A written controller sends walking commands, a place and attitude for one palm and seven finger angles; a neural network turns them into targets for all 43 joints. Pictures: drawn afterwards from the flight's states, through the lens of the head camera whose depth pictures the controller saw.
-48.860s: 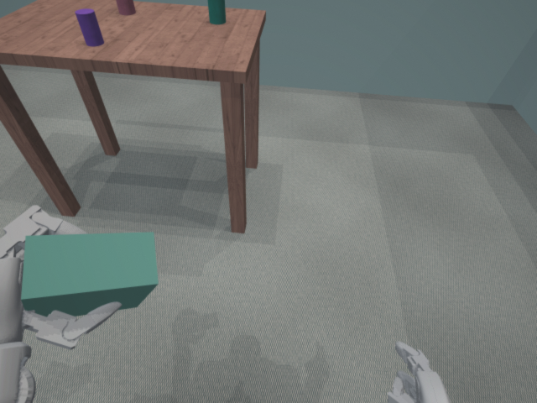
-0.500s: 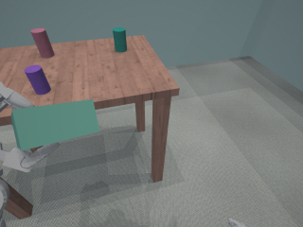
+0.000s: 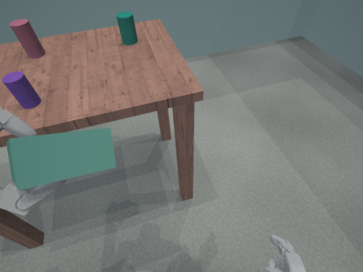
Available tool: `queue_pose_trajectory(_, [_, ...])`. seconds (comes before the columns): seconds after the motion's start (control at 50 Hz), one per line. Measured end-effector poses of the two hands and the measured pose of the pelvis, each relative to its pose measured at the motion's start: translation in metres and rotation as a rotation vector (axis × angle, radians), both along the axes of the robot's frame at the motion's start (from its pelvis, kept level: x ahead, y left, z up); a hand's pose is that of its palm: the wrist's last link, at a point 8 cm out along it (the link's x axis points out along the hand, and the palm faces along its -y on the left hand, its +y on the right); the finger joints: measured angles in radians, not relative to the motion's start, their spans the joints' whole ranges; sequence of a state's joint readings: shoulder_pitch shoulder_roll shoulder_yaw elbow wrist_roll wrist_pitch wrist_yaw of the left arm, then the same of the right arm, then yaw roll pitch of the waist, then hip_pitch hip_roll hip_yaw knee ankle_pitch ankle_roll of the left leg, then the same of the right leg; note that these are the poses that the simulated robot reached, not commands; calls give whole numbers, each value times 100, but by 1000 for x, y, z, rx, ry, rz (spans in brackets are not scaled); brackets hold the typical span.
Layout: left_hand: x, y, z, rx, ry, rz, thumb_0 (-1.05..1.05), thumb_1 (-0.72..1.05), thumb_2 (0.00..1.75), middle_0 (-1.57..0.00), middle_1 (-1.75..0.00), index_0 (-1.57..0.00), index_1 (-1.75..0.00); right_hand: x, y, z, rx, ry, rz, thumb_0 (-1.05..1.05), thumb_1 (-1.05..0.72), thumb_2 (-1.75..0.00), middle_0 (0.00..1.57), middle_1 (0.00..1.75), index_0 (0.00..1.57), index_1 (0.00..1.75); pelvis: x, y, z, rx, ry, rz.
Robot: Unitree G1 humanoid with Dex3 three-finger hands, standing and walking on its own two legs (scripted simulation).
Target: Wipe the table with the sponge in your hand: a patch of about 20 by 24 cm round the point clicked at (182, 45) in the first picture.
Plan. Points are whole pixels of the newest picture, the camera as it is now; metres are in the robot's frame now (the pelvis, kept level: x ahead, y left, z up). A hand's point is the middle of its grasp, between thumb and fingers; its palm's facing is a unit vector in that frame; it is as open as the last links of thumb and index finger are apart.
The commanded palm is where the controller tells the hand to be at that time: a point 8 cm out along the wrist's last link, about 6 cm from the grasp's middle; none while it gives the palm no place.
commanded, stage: stop stepping back and stand still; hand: left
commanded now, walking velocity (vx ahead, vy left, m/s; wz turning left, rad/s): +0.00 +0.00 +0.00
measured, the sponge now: (73, 152) +0.25 +0.18 +0.21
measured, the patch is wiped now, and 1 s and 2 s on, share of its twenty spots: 1.00 1.00 1.00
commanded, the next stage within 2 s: stand and wait in 0.90 s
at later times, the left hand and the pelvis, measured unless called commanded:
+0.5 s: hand out of the picture +0.20 +0.27 +0.25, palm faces +0.47 -0.79 -0.38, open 9.9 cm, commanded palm +0.15 +0.32 +0.26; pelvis -0.02 +0.04 +0.00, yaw -1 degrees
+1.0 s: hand out of the picture +0.19 +0.29 +0.25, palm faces +0.49 -0.79 -0.37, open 9.9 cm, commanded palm +0.14 +0.34 +0.26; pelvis -0.03 +0.06 +0.00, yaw +0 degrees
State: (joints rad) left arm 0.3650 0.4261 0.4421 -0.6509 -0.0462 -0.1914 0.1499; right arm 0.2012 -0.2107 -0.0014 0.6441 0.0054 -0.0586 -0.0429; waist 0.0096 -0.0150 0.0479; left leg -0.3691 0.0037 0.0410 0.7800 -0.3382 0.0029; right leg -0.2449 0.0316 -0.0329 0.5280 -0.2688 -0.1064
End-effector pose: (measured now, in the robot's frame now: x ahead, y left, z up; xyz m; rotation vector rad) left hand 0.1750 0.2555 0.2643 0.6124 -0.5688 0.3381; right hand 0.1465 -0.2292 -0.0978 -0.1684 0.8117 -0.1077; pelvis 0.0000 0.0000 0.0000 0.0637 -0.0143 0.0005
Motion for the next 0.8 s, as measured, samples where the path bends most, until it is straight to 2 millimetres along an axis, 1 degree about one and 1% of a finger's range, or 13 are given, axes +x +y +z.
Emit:
queue_pose_trajectory(0.06, [7,2,8,25,-33,-10,-1,-58,105,-79,-139,-83,-143,10,-7,7,-18,-44,-27,1,-91,-90,20,30,20,30,4,2,-2,-14,0,-7])
queue_pose_trajectory(0.1, [11,6,7,25,-41,-12,-1,-58,105,-79,-140,-83,-143,16,-12,7,-25,-72,-52,1,-91,-90,20,30,20,30,6,6,-6,-42,1,-10])
queue_pose_trajectory(0.16, [16,16,0,-4,-13,1,-1,-58,104,-79,-140,-83,-143,21,-13,10,-18,-77,-81,1,-91,-90,20,30,20,30,7,9,-5,-53,-2,-16])
queue_pose_trajectory(0.22, [17,26,-12,-36,37,18,-1,-58,104,-79,-140,-82,-143,22,-9,16,-21,-87,-82,1,-91,-90,20,30,19,30,5,14,-4,-55,-7,-22])
queue_pose_trajectory(0.28, [13,32,-22,-63,69,15,-1,-58,104,-79,-140,-82,-143,19,-2,21,-36,-97,-70,1,-91,-90,20,30,19,30,2,20,-4,-64,-7,-20])
queue_pose_trajectory(0.32, [7,34,-24,-75,72,4,-1,-58,104,-79,-140,-82,-143,15,5,23,-44,-94,-58,1,-91,-90,20,30,19,30,-1,24,-3,-67,-6,-19])
queue_pose_trajectory(0.42, [-10,41,-14,-61,15,-20,-1,-58,104,-79,-140,-83,-143,4,28,23,-48,-77,-20,1,-91,-90,20,30,19,30,-10,34,-2,-76,-4,-17])
queue_pose_trajectory(0.5, [-20,53,-3,-50,-42,-5,-1,-58,105,-79,-140,-83,-143,-4,46,18,-28,-62,-2,1,-91,-90,20,30,20,30,-16,42,-1,-83,-4,-14])
queue_pose_trajectory(0.56, [-22,64,-3,-67,-51,20,-1,-58,105,-79,-140,-83,-143,-11,58,14,-7,-55,2,1,-91,-90,20,30,20,30,-20,48,-1,-88,-3,-14])
queue_pose_trajectory(0.6, [-21,71,-6,-87,-37,35,-1,-58,105,-79,-140,-83,-143,-15,64,12,3,-50,1,1,-91,-90,20,30,20,30,-22,52,-1,-89,-2,-16])
queue_pose_trajectory(0.66, [-19,78,-16,-119,0,45,-1,-58,105,-79,-140,-83,-143,-21,71,11,7,-41,2,1,-90,-90,20,30,20,30,-25,57,-1,-91,1,-19])
queue_pose_trajectory(0.72, [-19,80,-25,-137,31,38,-1,-58,105,-79,-140,-83,-144,-26,74,11,-3,-33,4,1,-90,-90,20,30,20,30,-27,60,-1,-89,3,-19])
queue_pose_trajectory(0.8, [-21,77,-27,-125,35,14,-1,-58,105,-79,-140,-83,-144,-30,73,13,-27,-26,9,1,-90,-90,20,30,20,30,-29,63,-1,-87,6,-14])
